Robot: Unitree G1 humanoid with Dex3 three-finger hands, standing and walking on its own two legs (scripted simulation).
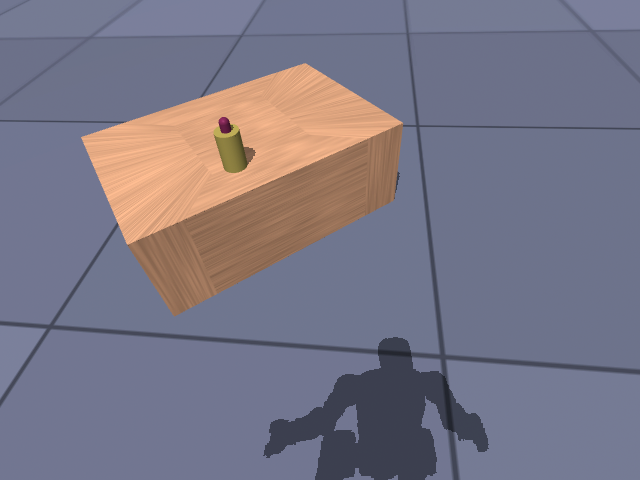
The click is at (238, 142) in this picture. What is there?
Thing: necked bottle
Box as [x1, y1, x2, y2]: [213, 117, 247, 172]
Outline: 221,117 219,119 219,125 213,132 224,169 229,172 237,172 245,168 247,164 239,130 236,125 230,124 227,118
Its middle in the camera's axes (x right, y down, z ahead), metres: -0.33 -0.35 +1.33
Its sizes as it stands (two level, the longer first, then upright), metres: 0.088 0.088 0.195
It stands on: a support 0.42 m high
